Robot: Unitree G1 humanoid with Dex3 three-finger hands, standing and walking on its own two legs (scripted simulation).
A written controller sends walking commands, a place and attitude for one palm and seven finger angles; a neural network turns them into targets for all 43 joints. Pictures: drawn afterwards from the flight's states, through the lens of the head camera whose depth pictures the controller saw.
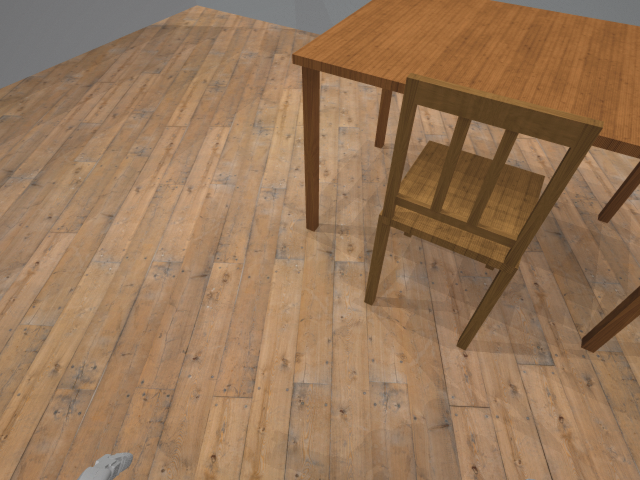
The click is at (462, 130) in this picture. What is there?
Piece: chair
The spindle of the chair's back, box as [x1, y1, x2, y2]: [430, 116, 471, 212]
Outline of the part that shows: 459,116 430,208 438,212 442,206 471,120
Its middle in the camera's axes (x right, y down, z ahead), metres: +0.30 -0.17 +0.90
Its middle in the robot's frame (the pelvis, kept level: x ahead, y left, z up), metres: +0.79 -0.26 -0.08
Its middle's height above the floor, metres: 0.68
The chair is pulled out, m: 0.00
